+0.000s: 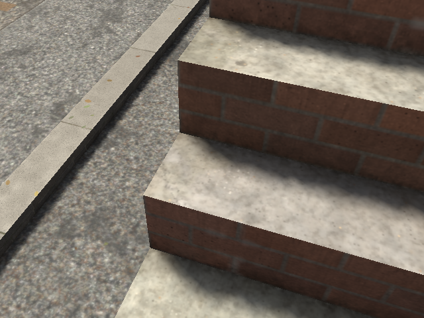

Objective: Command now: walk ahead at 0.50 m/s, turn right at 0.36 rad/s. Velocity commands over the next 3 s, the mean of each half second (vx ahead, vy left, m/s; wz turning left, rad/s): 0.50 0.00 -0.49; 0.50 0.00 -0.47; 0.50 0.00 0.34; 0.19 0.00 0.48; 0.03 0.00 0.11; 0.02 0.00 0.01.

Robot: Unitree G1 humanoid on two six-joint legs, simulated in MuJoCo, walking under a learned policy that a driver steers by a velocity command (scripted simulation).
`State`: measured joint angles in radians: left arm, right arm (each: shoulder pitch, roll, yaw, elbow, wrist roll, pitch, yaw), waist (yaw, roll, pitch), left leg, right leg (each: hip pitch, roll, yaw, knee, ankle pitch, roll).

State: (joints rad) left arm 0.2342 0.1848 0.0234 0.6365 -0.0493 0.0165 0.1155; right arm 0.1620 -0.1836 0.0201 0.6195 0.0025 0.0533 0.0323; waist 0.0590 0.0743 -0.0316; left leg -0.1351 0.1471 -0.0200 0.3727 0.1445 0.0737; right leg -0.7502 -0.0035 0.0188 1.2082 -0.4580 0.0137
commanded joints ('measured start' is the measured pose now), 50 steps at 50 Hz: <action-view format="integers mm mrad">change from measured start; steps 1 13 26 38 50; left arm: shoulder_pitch -81 -280 115 2 146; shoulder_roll -4 -94 206 36 113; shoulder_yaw -3 -52 30 -22 0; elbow -107 -1 184 264 203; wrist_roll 22 -30 93 84 78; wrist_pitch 1 -82 34 -51 -15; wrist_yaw -20 -104 -122 -118 -94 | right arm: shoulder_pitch -23 170 131 1 -14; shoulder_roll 0 -132 -151 39 -85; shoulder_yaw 9 -32 -31 54 -15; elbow -35 119 197 49 195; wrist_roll -21 -64 15 -26 -32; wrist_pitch -20 -151 -106 -119 -102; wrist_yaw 20 -77 -35 -18 -24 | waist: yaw -3 -129 33 -159 -29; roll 7 38 -226 -233 -68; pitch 48 126 -238 3 -190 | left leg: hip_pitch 12 169 -194 -809 -63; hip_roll -13 234 -46 -132 -172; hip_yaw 99 -104 144 109 108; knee -298 -163 705 1536 82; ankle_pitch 219 -360 80 -142 -263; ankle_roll -10 -60 72 -68 119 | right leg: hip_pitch -13 -859 559 57 507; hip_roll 81 4 1 -34 -41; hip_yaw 150 60 513 333 151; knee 35 1194 -518 -719 -472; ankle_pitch -293 249 -215 -68 1414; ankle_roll -80 -7 -288 -322 -134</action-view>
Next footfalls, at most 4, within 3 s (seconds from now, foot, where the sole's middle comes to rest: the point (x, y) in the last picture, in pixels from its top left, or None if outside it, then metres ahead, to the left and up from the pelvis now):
0.04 left None -0.02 0.13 -0.87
0.50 right None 0.14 -0.09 -0.65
1.06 left None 0.24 0.14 -0.66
1.26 right None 0.21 -0.09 -0.46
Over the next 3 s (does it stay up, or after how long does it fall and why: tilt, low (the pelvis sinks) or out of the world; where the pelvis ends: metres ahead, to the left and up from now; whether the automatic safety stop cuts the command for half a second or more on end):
stays up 0.33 -0.10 0.34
